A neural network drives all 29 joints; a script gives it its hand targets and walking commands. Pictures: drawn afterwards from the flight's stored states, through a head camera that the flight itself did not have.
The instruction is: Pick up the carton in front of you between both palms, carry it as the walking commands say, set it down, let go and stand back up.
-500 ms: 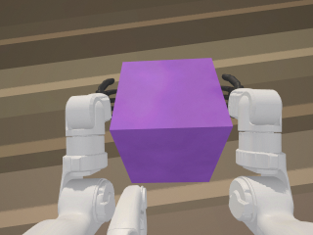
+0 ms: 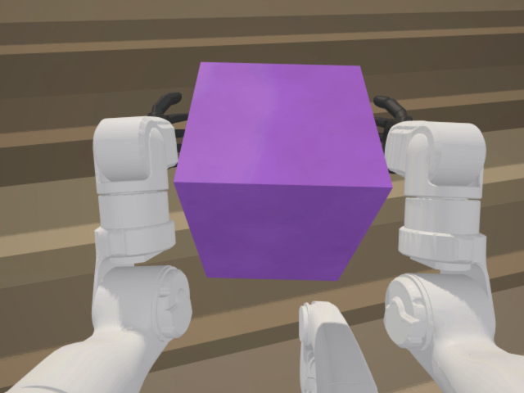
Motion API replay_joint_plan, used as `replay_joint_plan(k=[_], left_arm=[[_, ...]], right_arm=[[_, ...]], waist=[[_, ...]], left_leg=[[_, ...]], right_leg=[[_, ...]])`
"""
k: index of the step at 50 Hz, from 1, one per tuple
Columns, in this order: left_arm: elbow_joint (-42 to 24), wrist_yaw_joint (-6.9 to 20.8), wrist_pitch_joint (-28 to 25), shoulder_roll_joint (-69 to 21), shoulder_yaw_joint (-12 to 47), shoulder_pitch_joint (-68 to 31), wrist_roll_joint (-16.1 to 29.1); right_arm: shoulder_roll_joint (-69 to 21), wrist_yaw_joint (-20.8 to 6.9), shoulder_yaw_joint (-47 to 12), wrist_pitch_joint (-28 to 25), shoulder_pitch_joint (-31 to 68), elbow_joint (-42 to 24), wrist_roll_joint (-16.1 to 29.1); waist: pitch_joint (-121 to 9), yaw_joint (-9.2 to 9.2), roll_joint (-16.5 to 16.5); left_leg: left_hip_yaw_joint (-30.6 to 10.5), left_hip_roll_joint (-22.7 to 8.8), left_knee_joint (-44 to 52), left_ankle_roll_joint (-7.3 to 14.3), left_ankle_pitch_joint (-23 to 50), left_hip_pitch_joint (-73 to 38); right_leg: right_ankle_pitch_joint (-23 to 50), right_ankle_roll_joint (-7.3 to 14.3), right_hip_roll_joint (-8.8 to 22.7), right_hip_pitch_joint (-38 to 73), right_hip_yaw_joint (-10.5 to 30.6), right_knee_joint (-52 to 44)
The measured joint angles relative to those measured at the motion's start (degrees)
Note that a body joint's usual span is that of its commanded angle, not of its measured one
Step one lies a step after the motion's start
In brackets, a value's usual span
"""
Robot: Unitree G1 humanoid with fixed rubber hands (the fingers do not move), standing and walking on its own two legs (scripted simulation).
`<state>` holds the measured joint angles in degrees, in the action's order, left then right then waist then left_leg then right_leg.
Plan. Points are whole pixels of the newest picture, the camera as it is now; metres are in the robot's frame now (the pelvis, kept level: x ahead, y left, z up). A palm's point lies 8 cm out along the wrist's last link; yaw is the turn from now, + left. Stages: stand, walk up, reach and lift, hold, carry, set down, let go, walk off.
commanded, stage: carry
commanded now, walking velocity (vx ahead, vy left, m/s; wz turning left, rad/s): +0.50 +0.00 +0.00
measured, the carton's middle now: (275, 182) +0.38 -0.01 +0.15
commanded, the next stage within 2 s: none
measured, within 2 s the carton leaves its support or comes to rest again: neither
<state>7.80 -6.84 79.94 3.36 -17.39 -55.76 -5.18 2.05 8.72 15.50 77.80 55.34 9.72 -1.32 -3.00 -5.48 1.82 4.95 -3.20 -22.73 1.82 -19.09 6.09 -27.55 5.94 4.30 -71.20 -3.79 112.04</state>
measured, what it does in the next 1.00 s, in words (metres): climbs: right foot 0.15 m higher, then left foot 0.15 m higher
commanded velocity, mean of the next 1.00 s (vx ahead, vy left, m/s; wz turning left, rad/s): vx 0.50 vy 0.00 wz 0.00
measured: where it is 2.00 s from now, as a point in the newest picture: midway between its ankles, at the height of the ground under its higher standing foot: (248, 93)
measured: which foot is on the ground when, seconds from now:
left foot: down 0.00-0.14, up 0.16-0.62, down 0.64-1.00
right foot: up 0.00-0.12, down 0.14-0.72, up 0.74-1.00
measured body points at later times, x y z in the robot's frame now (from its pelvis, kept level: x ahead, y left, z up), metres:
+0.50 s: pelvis +0.28 -0.05 +0.15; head +0.30 -0.07 +0.60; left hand +0.66 +0.12 +0.34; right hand +0.69 -0.18 +0.33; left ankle +0.32 +0.07 -0.28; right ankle +0.27 -0.12 -0.59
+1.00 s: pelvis +0.57 -0.02 +0.30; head +0.61 +0.00 +0.75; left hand +0.98 +0.10 +0.46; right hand +0.95 -0.20 +0.47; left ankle +0.51 +0.07 -0.44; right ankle +0.64 -0.13 -0.17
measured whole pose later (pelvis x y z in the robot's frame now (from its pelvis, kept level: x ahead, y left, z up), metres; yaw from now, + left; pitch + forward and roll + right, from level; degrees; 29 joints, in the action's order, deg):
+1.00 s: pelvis +0.57 -0.02 +0.30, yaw +0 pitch +3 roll -1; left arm 3.9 -5.9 77.0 1.5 -19.1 -50.3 -6.5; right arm 0.1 10.0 14.0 73.8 51.4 8.6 -0.9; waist 0.7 -7.5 2.1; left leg 5.9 -0.8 -27.6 2.8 -20.1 11.1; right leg -26.2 7.2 2.2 -66.3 -3.1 110.6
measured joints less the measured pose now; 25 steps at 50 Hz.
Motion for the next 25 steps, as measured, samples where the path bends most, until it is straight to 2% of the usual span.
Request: replay_joint_plan(k=[1, 3, 5, 6, 7, 8, 10, 11, 12, 14, 16, 20, 23, 25], left_arm=[[1.5, 0.0, 0.4, 0.2, 0.5, -0.8, -0.1], [4.1, -0.3, 1.3, 0.6, 1.4, -2.3, 0.3], [7.2, -1.2, 1.5, 0.9, 2.5, -3.7, 1.0], [8.7, -1.5, 1.3, 0.8, 3.1, -3.8, 1.5], [10.0, -1.8, 1.0, 0.5, 3.7, -3.7, 1.9], [10.7, -2.0, 0.4, 0.3, 4.2, -3.4, 2.2], [11.7, -2.6, -1.2, -0.6, 5.2, -1.9, 3.0], [11.4, -2.7, -1.6, -0.9, 5.5, -0.3, 3.3], [10.7, -2.7, -1.9, -1.1, 5.6, 1.1, 3.6], [8.8, -2.8, -2.3, -1.2, 5.6, 2.9, 4.2], [6.8, -2.8, -2.8, -1.4, 5.1, 3.3, 4.2], [3.0, -2.8, -3.8, -2.5, 2.8, 2.8, 3.0], [1.5, -2.7, -3.9, -2.9, 1.7, 2.1, 2.3], [1.3, -2.5, -3.6, -2.7, 1.2, 1.9, 2.2]], right_arm=[[0.5, -0.3, 0.2, 0.6, 0.5, 1.1, 0.0], [1.2, -0.8, 1.1, 1.9, 1.7, 2.9, -0.2], [1.5, -0.7, 2.4, 2.8, 2.3, 4.4, -0.9], [1.6, -0.8, 3.3, 3.1, 2.2, 5.1, -1.2], [1.7, -1.1, 4.1, 3.2, 2.0, 5.9, -1.6], [1.8, -1.5, 5.0, 2.8, 2.1, 6.8, -2.2], [1.8, -2.2, 6.4, 2.0, 1.4, 7.9, -3.5], [1.2, -2.3, 6.8, 1.9, 0.5, 7.6, -4.2], [0.5, -2.3, 6.9, 1.9, -0.5, 6.8, -4.8], [-0.6, -2.3, 6.7, 2.0, -1.9, 4.3, -5.6], [-1.2, -2.3, 6.3, 1.9, -2.6, 1.6, -5.8], [-1.0, -2.4, 5.1, 0.9, -2.4, -1.8, -4.9], [-0.3, -2.3, 3.9, 0.5, -2.0, -2.7, -4.1], [0.0, -2.3, 2.9, 0.6, -1.6, -2.5, -3.9]], waist=[[-0.5, 0.72, -0.2], [-1.5, 2.49, -0.9], [-2.2, 4.84, -1.0], [-2.3, 6.67, -0.8], [-1.7, 9.11, -1.0], [-0.3, 11.15, -1.7], [2.0, 13.28, -2.8], [2.8, 13.75, -3.3], [3.6, 13.83, -3.6], [5.0, 13.22, -3.5], [6.0, 12.36, -2.8], [5.5, 10.93, -2.3], [3.5, 10.46, -3.0], [2.3, 10.24, -3.3]], left_leg=[[-0.1, -0.8, 3.0, -0.3, 0.4, -2.7], [0.1, -2.6, 10.4, -0.5, 2.9, -7.7], [0.3, -3.9, 12.7, -0.3, 6.0, -10.0], [0.2, -4.4, 9.3, -0.3, 7.1, -9.4], [-0.3, -5.3, 1.7, 0.0, 8.2, -7.0], [-2.9, -5.3, -12.0, -0.3, 8.6, -1.8], [-10.6, -0.6, -42.7, 0.4, 9.4, 10.7], [-11.8, 1.4, -54.2, 1.3, 10.0, 15.8], [-11.7, 2.7, -63.0, 2.2, 10.5, 20.4], [-9.6, 3.6, -73.9, 3.9, 10.9, 28.8], [-6.8, 3.4, -77.7, 5.0, 10.2, 35.8], [-2.6, 2.3, -78.3, 5.7, 5.5, 46.3], [-1.8, 1.4, -91.2, 6.7, -1.8, 55.2], [-1.5, 0.6, -97.5, 6.7, -4.1, 60.9]], right_leg=[[1.1, -0.2, 0.7, -0.8, -1.2, -4.8], [4.9, 0.3, 1.4, 1.4, -4.8, -20.2], [9.0, 1.9, -0.1, 8.2, -7.6, -34.2], [10.6, 2.1, -1.7, 13.7, -8.4, -41.5], [10.1, 1.6, -3.6, 19.3, -8.7, -47.9], [10.2, 1.9, -4.3, 21.3, -9.2, -48.9], [10.9, 3.0, -4.5, 25.1, -9.8, -51.2], [11.1, 3.1, -4.8, 27.6, -9.8, -53.5], [11.3, 2.9, -5.1, 30.2, -9.7, -56.2], [12.1, 2.4, -5.5, 35.3, -9.5, -62.5], [13.0, 1.8, -5.4, 39.8, -8.9, -68.4], [14.0, 0.7, -4.7, 47.0, -7.2, -77.4], [12.9, -0.3, -4.3, 51.2, -5.6, -80.7], [11.5, -1.3, -3.4, 54.5, -4.2, -82.3]])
